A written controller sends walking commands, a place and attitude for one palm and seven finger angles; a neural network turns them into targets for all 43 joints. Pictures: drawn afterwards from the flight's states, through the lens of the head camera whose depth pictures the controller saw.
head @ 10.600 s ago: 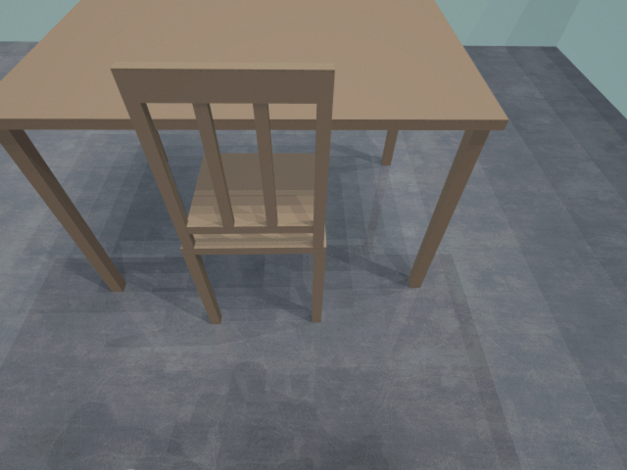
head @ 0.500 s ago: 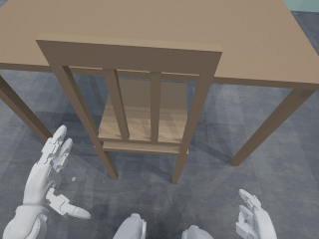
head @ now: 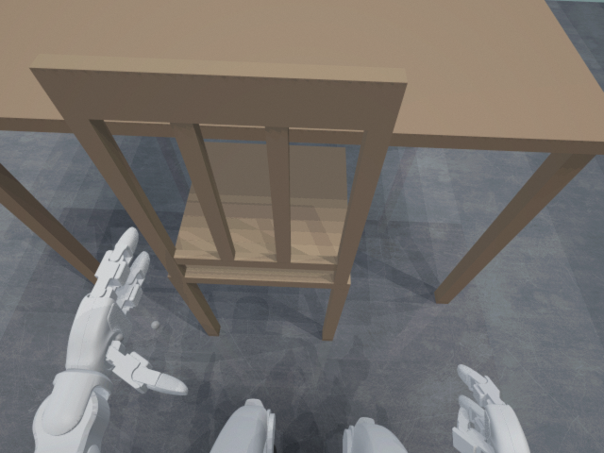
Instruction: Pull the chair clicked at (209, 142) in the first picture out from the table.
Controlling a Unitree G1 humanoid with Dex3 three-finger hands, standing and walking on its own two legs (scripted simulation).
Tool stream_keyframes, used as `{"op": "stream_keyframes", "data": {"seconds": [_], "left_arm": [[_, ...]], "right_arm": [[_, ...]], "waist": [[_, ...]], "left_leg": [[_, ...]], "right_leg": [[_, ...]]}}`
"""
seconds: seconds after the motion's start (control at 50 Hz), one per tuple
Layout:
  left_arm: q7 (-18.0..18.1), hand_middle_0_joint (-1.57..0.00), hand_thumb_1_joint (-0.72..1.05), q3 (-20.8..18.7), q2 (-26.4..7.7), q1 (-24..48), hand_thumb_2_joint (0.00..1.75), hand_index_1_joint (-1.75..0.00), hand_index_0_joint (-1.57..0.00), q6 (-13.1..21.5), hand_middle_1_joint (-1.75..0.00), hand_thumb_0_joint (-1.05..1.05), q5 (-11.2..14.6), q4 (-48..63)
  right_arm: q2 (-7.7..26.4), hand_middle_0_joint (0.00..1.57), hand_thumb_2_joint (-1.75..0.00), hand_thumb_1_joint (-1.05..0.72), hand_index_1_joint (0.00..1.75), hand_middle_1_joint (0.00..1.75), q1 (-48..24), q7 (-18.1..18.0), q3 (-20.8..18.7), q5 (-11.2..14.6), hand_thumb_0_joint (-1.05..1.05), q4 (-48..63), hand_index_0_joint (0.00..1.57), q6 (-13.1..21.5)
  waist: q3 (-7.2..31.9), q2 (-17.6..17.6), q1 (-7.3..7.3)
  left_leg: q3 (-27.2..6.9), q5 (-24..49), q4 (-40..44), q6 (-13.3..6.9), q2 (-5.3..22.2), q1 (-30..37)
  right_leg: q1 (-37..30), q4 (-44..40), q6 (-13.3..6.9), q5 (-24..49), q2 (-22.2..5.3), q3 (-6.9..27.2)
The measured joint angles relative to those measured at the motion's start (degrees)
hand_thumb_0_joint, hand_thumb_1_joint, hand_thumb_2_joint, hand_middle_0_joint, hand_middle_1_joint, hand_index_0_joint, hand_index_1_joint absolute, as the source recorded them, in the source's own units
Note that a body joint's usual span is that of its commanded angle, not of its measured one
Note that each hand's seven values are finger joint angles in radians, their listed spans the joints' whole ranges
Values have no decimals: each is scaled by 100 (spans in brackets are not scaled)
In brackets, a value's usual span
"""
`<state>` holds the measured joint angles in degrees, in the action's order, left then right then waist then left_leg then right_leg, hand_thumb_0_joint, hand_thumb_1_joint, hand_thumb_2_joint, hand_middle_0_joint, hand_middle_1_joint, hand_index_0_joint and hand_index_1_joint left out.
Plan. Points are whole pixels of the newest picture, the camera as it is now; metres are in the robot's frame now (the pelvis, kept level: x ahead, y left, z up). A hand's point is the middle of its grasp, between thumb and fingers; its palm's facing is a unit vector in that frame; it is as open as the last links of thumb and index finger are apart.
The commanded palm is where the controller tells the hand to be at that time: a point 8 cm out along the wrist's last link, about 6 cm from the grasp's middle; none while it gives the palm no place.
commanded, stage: aim the fingers beside a spindle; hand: left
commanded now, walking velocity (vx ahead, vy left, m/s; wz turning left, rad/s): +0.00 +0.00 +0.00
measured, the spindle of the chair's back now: (211, 203) +0.46 +0.16 +0.00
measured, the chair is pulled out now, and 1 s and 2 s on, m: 0.00 0.00 0.00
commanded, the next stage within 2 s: none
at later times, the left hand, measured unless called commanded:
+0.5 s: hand (192, 309) +0.29 +0.16 +0.01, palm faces -0.03 -1.00 -0.05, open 17.0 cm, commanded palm +0.28 +0.21 +0.01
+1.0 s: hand (218, 300) +0.31 +0.13 -0.01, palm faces -0.05 -1.00 -0.05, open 17.0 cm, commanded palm +0.29 +0.18 -0.01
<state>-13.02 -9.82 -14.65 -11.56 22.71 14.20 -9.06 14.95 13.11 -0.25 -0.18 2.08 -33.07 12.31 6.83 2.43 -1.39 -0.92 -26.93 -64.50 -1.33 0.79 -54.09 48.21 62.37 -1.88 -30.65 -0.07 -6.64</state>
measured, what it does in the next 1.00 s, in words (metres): stands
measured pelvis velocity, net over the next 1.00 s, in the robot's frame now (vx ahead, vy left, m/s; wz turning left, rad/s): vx -0.01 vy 0.00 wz -0.01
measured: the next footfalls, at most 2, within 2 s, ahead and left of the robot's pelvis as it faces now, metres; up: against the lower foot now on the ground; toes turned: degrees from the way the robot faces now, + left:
none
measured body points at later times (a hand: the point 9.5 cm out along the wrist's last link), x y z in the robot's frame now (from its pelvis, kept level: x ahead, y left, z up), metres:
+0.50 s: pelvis -0.01 +0.00 -0.02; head +0.09 +0.01 +0.42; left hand +0.29 +0.21 +0.02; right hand +0.16 -0.24 -0.11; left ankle +0.04 +0.10 -0.66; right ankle +0.00 -0.10 -0.66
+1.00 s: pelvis -0.01 +0.00 -0.03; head +0.10 +0.00 +0.41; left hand +0.31 +0.18 +0.00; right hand +0.15 -0.25 -0.14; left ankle +0.04 +0.10 -0.66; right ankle +0.00 -0.10 -0.66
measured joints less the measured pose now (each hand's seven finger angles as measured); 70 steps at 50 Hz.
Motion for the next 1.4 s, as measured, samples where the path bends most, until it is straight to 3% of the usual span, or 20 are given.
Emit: {"op": "stream_keyframes", "data": {"seconds": [0.18, 0.6, 1.08, 1.24, 1.4], "left_arm": [[194, -7, -50, 204, 110, 271, 30, -8, -6, 216, -8, -2, -163, -100], [716, -7, -50, 552, 301, 1105, 30, -8, -6, 152, -8, -2, -510, -602], [994, -7, -50, 777, 469, 1539, 30, -8, -6, 295, -8, -2, -716, -872], [893, -7, -50, 404, 329, 1555, 30, -8, -6, 215, -8, -2, -541, -1088], [683, -6, -50, 675, 375, 1487, 30, -7, -5, 342, -8, -2, -474, -1017]], "right_arm": [[-12, 21, -90, -91, 30, 30, -70, 41, 35, -53, 1, 2, 20, -43], [-13, 21, -90, -91, 30, 30, -138, 154, 55, -120, 1, 98, 20, -377], [-21, 21, -90, -91, 30, 30, -196, 234, 12, -155, 1, 99, 20, -680], [-42, 21, -90, -91, 30, 30, -150, 215, 44, -124, 1, 124, 20, -767], [46, 21, -90, -91, 30, 30, -118, 173, 13, -93, 1, 47, 20, -669]], "waist": [[0, -30, 19], [39, -23, 8], [92, -1, 23], [108, -28, 27], [105, 6, 54]], "left_leg": [[15, -49, -206, -8, -1, -237], [45, -107, -520, -25, -9, -666], [82, -171, -782, -1, 10, -1006], [78, -167, -753, 26, 32, -992], [5, -163, -729, 23, 4, -966]], "right_leg": [[249, 235, -3, -64, -12, 14], [699, 594, 1, -146, -37, 44], [1085, 928, -35, -237, -33, 84], [1085, 913, -64, -237, -8, 84], [1005, 835, -56, -233, -21, 14]]}}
